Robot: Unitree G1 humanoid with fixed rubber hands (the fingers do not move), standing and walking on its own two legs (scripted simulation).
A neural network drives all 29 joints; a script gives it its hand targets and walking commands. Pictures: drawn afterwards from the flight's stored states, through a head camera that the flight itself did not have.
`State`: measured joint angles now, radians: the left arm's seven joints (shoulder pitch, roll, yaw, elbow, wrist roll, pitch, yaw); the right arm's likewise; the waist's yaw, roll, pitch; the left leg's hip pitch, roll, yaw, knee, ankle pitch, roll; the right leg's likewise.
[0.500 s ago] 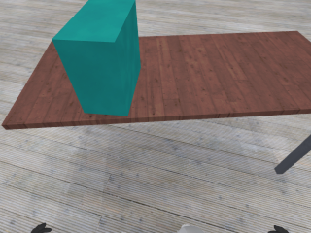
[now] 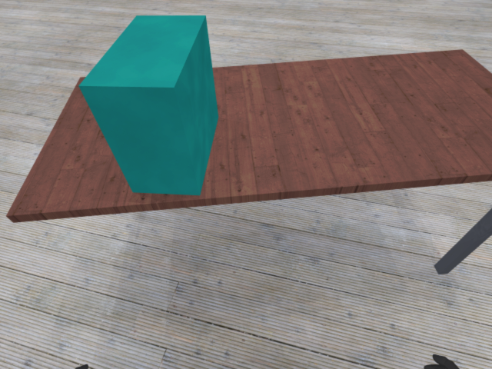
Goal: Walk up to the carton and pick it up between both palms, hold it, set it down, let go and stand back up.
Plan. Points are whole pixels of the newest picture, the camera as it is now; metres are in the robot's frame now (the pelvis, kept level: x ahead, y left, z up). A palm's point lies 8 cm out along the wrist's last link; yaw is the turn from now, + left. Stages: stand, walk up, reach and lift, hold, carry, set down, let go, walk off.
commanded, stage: walk up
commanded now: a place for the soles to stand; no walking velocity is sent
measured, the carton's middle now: (168, 105) +0.67 +0.18 +0.07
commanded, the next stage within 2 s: none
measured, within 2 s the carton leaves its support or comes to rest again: neither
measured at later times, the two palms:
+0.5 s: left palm out of the picture +0.17 +0.48 -0.08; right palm out of the picture +0.13 -0.20 -0.13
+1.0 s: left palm out of the picture +0.25 +0.54 -0.11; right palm (323, 297) +0.28 -0.13 -0.12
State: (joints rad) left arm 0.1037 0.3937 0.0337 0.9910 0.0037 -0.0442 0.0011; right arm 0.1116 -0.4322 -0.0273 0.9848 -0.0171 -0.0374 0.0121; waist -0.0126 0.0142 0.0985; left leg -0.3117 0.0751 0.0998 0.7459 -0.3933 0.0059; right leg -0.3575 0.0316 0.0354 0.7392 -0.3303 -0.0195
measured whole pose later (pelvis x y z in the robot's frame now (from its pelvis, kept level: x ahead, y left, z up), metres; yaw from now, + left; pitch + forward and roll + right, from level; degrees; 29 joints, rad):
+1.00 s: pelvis +0.17 +0.20 -0.03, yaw +2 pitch -5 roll +1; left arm 0.18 0.47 0.04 0.86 -0.01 -0.01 0.02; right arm 0.19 -0.47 -0.05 0.86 -0.01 -0.06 -0.02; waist 0.01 -0.02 0.17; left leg -0.50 0.01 0.03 0.91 -0.33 0.01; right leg -0.38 -0.06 0.01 1.08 -0.60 -0.01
